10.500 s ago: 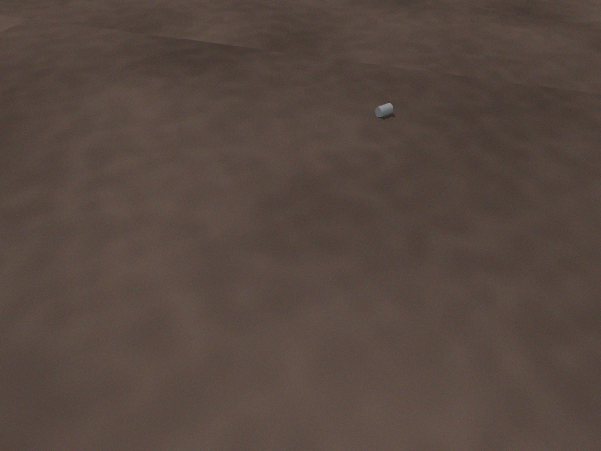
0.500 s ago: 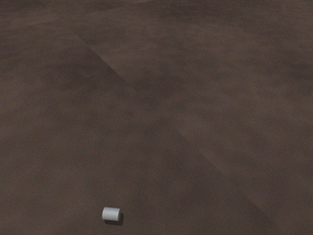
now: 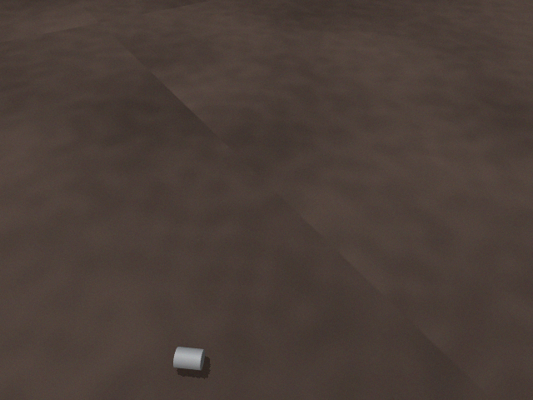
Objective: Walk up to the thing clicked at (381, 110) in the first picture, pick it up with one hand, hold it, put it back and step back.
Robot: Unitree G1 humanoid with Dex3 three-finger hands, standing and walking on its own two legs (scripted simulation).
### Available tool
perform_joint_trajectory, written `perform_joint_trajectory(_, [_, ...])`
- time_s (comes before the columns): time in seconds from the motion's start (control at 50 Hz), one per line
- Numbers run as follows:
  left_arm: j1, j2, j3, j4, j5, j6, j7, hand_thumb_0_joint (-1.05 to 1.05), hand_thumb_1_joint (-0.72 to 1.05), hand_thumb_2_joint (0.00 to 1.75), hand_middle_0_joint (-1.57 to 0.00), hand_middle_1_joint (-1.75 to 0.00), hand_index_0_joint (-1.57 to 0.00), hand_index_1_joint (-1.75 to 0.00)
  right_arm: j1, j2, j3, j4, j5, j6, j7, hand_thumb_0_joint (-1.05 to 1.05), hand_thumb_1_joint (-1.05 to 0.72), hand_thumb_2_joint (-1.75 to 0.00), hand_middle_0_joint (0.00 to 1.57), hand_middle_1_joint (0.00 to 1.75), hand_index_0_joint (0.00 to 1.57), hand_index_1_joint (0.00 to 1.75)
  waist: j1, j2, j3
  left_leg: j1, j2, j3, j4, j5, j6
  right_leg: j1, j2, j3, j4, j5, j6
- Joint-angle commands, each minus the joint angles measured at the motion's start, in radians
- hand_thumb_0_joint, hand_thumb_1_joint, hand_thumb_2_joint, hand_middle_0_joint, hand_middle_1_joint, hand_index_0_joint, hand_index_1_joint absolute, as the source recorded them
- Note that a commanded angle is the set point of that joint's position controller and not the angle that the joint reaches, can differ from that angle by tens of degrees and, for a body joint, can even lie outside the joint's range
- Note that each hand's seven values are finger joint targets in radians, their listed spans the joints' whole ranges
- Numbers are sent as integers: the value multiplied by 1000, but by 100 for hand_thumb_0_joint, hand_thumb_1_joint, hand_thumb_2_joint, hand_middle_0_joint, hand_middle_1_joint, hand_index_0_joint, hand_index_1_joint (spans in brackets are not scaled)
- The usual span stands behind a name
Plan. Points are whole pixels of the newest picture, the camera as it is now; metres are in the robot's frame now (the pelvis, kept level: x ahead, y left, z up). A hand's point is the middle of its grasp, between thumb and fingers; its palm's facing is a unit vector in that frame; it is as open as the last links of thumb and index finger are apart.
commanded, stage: stand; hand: left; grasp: from above
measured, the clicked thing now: (189, 358) +0.43 +0.27 -0.75
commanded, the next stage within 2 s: rise first in 0.70 s
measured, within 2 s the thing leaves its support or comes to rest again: neither
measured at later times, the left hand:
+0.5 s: hand out of the picture +0.08 +0.26 -0.16, palm faces -0.04 -0.94 -0.35, open 7.4 cm
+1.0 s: hand out of the picture +0.14 +0.25 -0.17, palm faces +0.00 -0.94 -0.33, open 8.4 cm
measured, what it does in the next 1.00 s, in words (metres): stands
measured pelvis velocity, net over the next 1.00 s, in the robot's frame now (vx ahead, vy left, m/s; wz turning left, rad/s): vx -0.02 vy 0.00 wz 0.01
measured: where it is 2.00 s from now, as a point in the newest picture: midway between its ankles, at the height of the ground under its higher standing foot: outside the picture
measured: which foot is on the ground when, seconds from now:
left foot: down 0.00-1.00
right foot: down 0.00-1.00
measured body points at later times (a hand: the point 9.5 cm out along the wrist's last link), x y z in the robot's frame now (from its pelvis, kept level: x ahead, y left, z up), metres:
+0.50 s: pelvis +0.01 +0.00 +0.00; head +0.02 +0.01 +0.45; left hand +0.08 +0.31 -0.13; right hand +0.08 -0.30 -0.13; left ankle +0.00 +0.13 -0.75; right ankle +0.00 -0.13 -0.75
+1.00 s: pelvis -0.02 +0.00 -0.02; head +0.04 +0.01 +0.43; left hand +0.14 +0.30 -0.14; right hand +0.09 -0.27 -0.14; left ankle +0.00 +0.13 -0.75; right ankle +0.00 -0.13 -0.75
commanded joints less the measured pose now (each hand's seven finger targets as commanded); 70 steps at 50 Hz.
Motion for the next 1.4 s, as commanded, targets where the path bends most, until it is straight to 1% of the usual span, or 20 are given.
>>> perform_joint_trajectory(0.0, [-38, 214, 43, -63, -4, -24, 11, 0, 90, 90, -20, -30, -20, -30, -37, -217, -45, -62, -3, -24, -14, 0, -90, -90, 20, 30, 20, 30, 2, 0, -81, 15, 106, -81, -48, 103, 31, 0, -105, 77, -58, 104, -40])
perform_joint_trajectory(0.2, [-33, 212, 44, -65, -4, -23, 12, 0, 90, 90, -20, -30, -20, -30, -42, -219, -44, -72, -4, -28, -18, 0, -90, -90, 20, 30, 20, 30, 5, 11, -104, 33, 114, -75, -33, 191, 34, 24, -109, 69, -38, 198, -39])
perform_joint_trajectory(0.38, [-36, 212, 45, -64, -5, -22, 12, 0, 90, 90, -20, -30, -20, -30, -40, -210, -41, -72, -4, -26, -17, 0, -90, -90, 20, 30, 20, 30, 2, 0, -67, 17, 109, -78, -54, 135, 29, 0, -105, 67, -51, 130, -37])
perform_joint_trajectory(0.62, [-33, 211, 46, -70, -2, -26, 14, 0, 90, 90, -20, -30, -20, -30, -45, -218, -48, -78, -2, -28, -17, 0, -90, -90, 20, 30, 20, 30, 3, 7, -105, 44, 114, -74, -36, 190, 37, 26, -110, 64, -42, 191, -37])
perform_joint_trajectory(0.76, [-25, 214, 45, -68, -2, -25, 14, 0, 90, 90, -20, -30, -20, -30, -46, -218, -48, -77, -3, -25, -17, 0, -90, -90, 20, 30, 20, 30, 5, 11, -87, 33, 112, -79, -45, 147, 36, 14, -108, 67, -50, 148, -39])
perform_joint_trajectory(0.78, [-26, 212, 45, -68, -3, -25, 13, 0, 82, 94, -16, -38, -16, -38, -48, -216, -47, -79, -3, -25, -17, 0, -93, -91, 20, 30, 20, 30, 5, 6, -84, 32, 111, -77, -44, 154, 37, 10, -107, 64, -50, 149, -40])
perform_joint_trajectory(0.8, [-377, 29, 46, -419, -50, -115, 27, 0, 74, 94, -24, -46, -22, -46, -19, -44, 1, -354, 63, -73, -35, 0, -95, -91, 20, 30, 20, 30, -112, 28, -4, -121, -30, 41, 38, 19, 30, -210, 18, -17, 14, 78, -25])
perform_joint_trajectory(0.82, [-470, 91, 71, -320, -44, -104, 32, 0, 66, 92, -25, -52, -21, -54, 28, -73, -5, -303, 64, -72, -45, 0, -89, -90, 20, 30, 20, 30, -77, -13, -51, -119, -30, 34, 54, -4, 35, -159, 16, -28, 21, 38, -21])
perform_joint_trajectory(0.84, [-304, 203, 146, -153, -21, -66, 40, 0, 58, 96, -20, -59, -16, -62, 54, -108, -20, -291, 58, -64, -50, 0, -89, -90, 20, 30, 20, 30, -53, -29, -38, -151, -36, 33, 73, -31, 36, -168, 24, -39, 27, -15, -27])
perform_joint_trajectory(0.86, [-216, 185, 149, -84, -11, -48, 24, 0, 50, 92, -17, -67, -16, -70, 65, -109, -33, -315, 56, -55, -46, 0, -87, -89, 20, 30, 20, 30, -25, -16, -28, -188, -31, 40, 102, -26, 32, -189, 30, -42, 57, -25, -32])
perform_joint_trajectory(0.88, [-294, 204, 147, -130, 14, -51, 10, 0, 45, 92, -15, -75, -15, -76, 73, -110, -46, -338, 45, -59, -50, 0, -87, -89, 20, 30, 20, 30, -32, -24, -98, -194, -31, 35, 137, -13, 34, -202, 29, -39, 90, -13, -33])
perform_joint_trajectory(0.9, [-310, 246, 178, -145, 34, -58, 1, 0, 37, 91, -17, -80, -17, -80, 93, -108, -63, -352, 43, -66, -56, 0, -86, -89, 20, 30, 20, 30, -24, -6, -178, -188, -31, 30, 163, 19, 32, -190, 23, -34, 127, 33, -32])
perform_joint_trajectory(0.92, [-249, 260, 203, -130, 66, -53, -14, 0, 29, 90, -14, -88, -16, -86, 100, -108, -74, -380, 33, -72, -53, 0, -87, -89, 20, 30, 20, 30, -14, 8, -236, -210, -37, 25, 203, 60, 31, -188, 21, -34, 172, 75, -33])
perform_joint_trajectory(0.94, [-128, 224, 202, -63, 99, -38, -30, 0, 22, 89, -13, -94, -16, -91, 130, -100, -82, -386, 25, -73, -46, 0, -89, -90, 20, 30, 20, 30, 1, -2, -262, -244, -40, 19, 239, 86, 27, -194, 23, -39, 210, 90, -36])
perform_joint_trajectory(0.98, [-51, 218, 228, -132, 126, -24, -37, 0, 6, 92, -12, -98, -14, -96, 131, -89, -95, -437, 24, -76, -39, 0, -89, -90, 20, 30, 20, 30, 49, 46, -340, -252, -51, 22, 262, 116, 20, -169, 22, -36, 239, 103, -40])
perform_joint_trajectory(1.04, [-89, 168, 192, -218, 147, 33, -17, 0, -18, 93, -12, -101, -13, -100, 89, -75, -88, -509, 31, -77, -37, 0, -90, -90, 20, 30, 20, 30, 33, 77, -284, -291, -46, 15, 260, 39, 12, -244, 29, -43, 239, 11, -43])
perform_joint_trajectory(1.12, [-112, 164, 188, -311, 163, 96, 0, 0, -48, 96, -12, -103, -12, -103, 68, -72, -91, -575, 33, -93, -29, 0, -88, -90, 20, 30, 20, 30, 8, 35, -243, -384, -25, -4, 320, -73, 15, -366, 40, -57, 303, -107, -42])
perform_joint_trajectory(1.18, [-95, 136, 185, -363, 170, 105, 4, 0, -53, 98, -9, -105, -9, -105, 91, -63, -92, -596, 30, -117, -28, 0, -87, -89, 20, 30, 20, 30, -13, 3, -248, -443, -21, -11, 384, -117, 20, -440, 42, -60, 363, -146, -38])
perform_joint_trajectory(1.24, [-85, 170, 215, -487, 181, 86, 6, 0, -55, 100, -9, -104, -8, -105, 98, -52, -96, -615, 23, -142, -31, 0, -88, -90, 20, 30, 20, 30, -8, 37, -319, -495, -22, -10, 473, -109, 22, -492, 34, -48, 449, -136, -35])
perform_joint_trajectory(1.38, [63, 163, 221, -667, 238, 109, 6, 0, -61, 104, -10, -102, -7, -104, 98, -46, -96, -659, 17, -174, -49, 0, -91, -90, 20, 30, 20, 30, -18, 97, -385, -532, -6, -31, 563, -81, 16, -601, 34, -44, 567, -117, -39])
